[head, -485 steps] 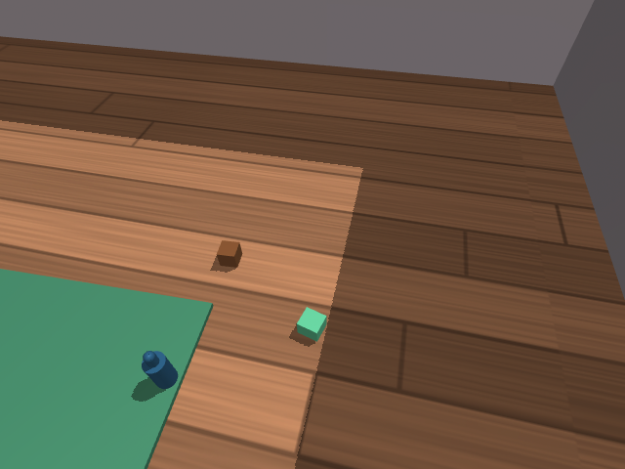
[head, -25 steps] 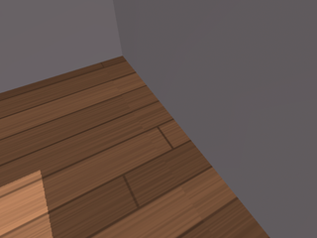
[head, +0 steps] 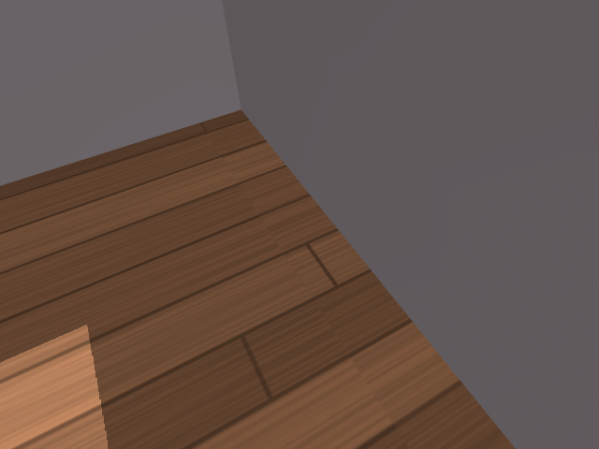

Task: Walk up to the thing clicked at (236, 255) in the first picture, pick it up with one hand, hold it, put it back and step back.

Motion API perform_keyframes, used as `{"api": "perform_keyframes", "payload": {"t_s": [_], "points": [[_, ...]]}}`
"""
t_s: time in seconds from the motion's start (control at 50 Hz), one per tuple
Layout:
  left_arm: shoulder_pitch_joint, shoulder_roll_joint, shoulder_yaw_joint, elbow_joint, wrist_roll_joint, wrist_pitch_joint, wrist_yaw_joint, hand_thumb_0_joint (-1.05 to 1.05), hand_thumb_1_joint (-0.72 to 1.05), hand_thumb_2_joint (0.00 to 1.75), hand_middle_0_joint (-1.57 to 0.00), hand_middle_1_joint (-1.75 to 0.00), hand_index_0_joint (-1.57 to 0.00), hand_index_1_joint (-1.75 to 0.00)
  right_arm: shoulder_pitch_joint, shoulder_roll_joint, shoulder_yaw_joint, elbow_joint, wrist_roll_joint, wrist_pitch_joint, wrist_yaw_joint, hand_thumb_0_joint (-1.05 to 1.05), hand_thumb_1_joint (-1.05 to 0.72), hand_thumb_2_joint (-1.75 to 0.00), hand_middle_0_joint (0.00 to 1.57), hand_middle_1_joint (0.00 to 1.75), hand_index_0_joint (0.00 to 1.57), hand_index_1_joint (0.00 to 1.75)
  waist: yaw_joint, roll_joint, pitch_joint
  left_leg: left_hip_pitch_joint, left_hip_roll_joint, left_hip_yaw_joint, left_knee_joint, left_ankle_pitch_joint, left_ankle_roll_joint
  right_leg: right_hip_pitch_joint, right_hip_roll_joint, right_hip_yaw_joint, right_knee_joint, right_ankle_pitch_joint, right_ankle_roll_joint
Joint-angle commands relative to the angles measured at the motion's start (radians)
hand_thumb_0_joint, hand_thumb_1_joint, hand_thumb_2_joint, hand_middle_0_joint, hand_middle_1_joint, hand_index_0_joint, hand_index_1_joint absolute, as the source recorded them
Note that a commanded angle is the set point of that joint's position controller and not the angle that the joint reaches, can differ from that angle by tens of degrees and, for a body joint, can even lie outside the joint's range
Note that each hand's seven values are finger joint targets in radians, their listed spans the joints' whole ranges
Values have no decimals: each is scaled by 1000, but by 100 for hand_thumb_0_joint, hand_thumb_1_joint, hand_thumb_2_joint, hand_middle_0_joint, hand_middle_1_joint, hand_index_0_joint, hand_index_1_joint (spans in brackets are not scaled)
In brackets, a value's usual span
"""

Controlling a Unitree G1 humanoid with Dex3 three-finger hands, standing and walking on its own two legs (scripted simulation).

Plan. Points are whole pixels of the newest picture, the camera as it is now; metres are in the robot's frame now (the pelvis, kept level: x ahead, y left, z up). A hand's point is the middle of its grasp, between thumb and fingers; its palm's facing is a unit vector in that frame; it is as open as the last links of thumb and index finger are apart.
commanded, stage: stand
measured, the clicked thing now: out of the picture -0.14 +0.91 -0.74
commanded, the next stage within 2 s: walk up in 0.54 s
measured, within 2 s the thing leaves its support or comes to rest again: neither
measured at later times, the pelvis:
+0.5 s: pelvis +0.01 +0.00 +0.00, yaw +0 degrees
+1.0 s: pelvis -0.03 -0.08 -0.01, yaw +26 degrees
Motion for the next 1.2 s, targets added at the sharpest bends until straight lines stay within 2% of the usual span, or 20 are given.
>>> {"api": "perform_keyframes", "payload": {"t_s": [0.0,0.5,0.52,0.54,0.62,0.64,0.68,0.7,0.72,0.74,0.76,0.8,0.9,0.98,1.06,1.08,1.12,1.14,1.16,1.18], "points": [[-48,219,37,-60,3,-27,13,0,90,90,-20,-30,-20,-30,-29,-209,-39,-54,8,-20,-19,0,-90,-90,20,30,20,30,0,-26,-81,-85,115,-70,-63,181,32,133,-134,119,-26,188,-7],[-40,224,38,-61,3,-28,16,0,90,90,-20,-30,-20,-30,-44,-213,-41,-71,8,-18,-20,0,-90,-90,20,30,20,30,-2,-20,-86,-48,117,-64,-68,204,30,137,-136,115,-35,225,-10],[-167,314,119,-170,20,8,2,0,90,90,-20,-30,-20,-30,41,-283,-79,-137,16,-8,-29,0,-90,-90,20,30,20,30,-5,-109,53,-287,112,-200,28,436,88,159,-105,-1,139,166,-12],[-178,294,124,-201,18,28,1,0,90,90,-20,-30,-20,-30,76,-295,-86,-143,18,-7,-36,0,-90,-90,20,30,20,30,-14,-99,47,-289,134,-227,41,469,103,122,-99,15,170,103,-30],[-104,227,125,-274,21,48,-23,0,90,90,-20,-30,-20,-30,56,-360,-137,-230,-5,-9,-48,0,-90,-90,20,30,20,30,13,153,-41,-232,247,-516,15,460,226,-16,-36,81,352,-252,-24],[-113,232,130,-302,22,52,-32,0,90,90,-20,-30,-20,-30,53,-363,-141,-253,-12,-10,-52,0,-90,-90,20,30,20,30,20,167,-50,-254,246,-547,17,419,220,-2,-48,143,358,-330,-32],[-11,240,133,-303,18,47,-39,0,90,90,-20,-30,-20,-30,-16,-342,-143,-303,-10,-11,-57,0,-90,-90,20,30,20,30,85,122,-94,-206,151,-388,147,430,152,19,-75,118,231,-173,-67],[29,268,140,-302,19,46,-33,0,90,90,-20,-30,-20,-30,-12,-292,-132,-328,-6,-12,-57,0,-90,-90,20,30,20,30,95,-4,-145,-207,39,-235,291,416,97,84,-137,126,150,118,-79],[48,298,149,-307,22,46,-22,0,90,90,-20,-30,-20,-30,12,-224,-111,-349,0,-15,-57,0,-90,-90,20,30,20,30,115,-140,-196,-371,-74,-78,428,259,49,283,-258,183,125,404,-102],[-3,300,149,-339,29,44,-18,0,90,90,-20,-30,-20,-30,64,-190,-95,-356,-2,-11,-58,0,-90,-90,20,30,20,30,90,-275,-193,-528,-99,-18,516,-199,47,392,-357,221,130,601,-154],[-76,283,149,-383,33,46,-20,0,90,90,-20,-30,-20,-30,149,-196,-100,-351,-9,-5,-62,0,-90,-90,20,30,20,30,54,-310,-232,-531,-37,-1,631,-299,45,361,-441,232,123,624,-228],[-106,254,133,-428,40,42,-22,0,90,90,-20,-30,-20,-30,122,-225,-118,-371,-9,14,-43,0,-90,-90,20,30,20,30,35,-241,-122,-465,-12,-23,742,-299,43,146,-434,247,46,434,-265],[-71,253,122,-437,43,25,-16,0,90,90,-20,-30,-20,-30,157,-200,-120,-392,-7,25,8,0,-90,-90,20,30,20,30,23,-190,-53,-462,11,17,603,-77,41,139,-306,52,71,244,-162],[-37,290,130,-468,37,21,-30,0,90,90,-20,-30,-20,-30,122,-217,-137,-432,-17,28,23,0,-90,-90,20,30,20,30,35,-179,-9,-348,7,54,450,-104,41,36,-352,33,44,90,-147],[-50,301,133,-493,36,23,-38,0,90,90,-20,-30,-20,-30,214,-241,-160,-429,-19,21,19,0,-90,-90,20,30,20,30,-24,-114,-40,-176,-9,82,272,-46,68,-91,-374,-18,149,-159,-118],[-15,272,126,-489,32,26,-40,0,90,90,-20,-30,-20,-30,225,-258,-171,-425,-26,15,14,0,-90,-90,20,30,20,30,-24,-42,-63,-110,-23,38,225,-60,90,-136,-320,-50,249,-272,-77],[59,188,108,-505,21,31,-45,0,90,90,-20,-30,-20,-30,169,-387,-194,-476,-42,8,-3,0,-90,-90,20,30,20,30,4,316,-34,-39,232,-504,-10,-46,231,-416,-50,-147,610,-538,47],[14,250,105,-493,19,31,-33,0,90,90,-20,-30,-20,-30,165,-425,-194,-475,-33,-2,0,0,-90,-90,20,30,20,30,-41,264,-56,-171,305,-652,-39,-58,319,-339,-43,10,693,-528,35],[-6,276,112,-498,25,26,-31,0,90,90,-20,-30,-20,-30,143,-399,-191,-484,-29,-3,-5,0,-90,-90,20,30,20,30,-39,214,-27,-236,293,-650,-47,-87,327,-308,-60,39,708,-505,30],[24,270,113,-481,24,22,-31,0,90,90,-20,-30,-20,-30,113,-354,-174,-495,-27,-3,-9,0,-90,-90,20,30,20,30,-19,169,-22,-247,242,-526,-13,-47,294,-293,-69,54,700,-465,27]]}}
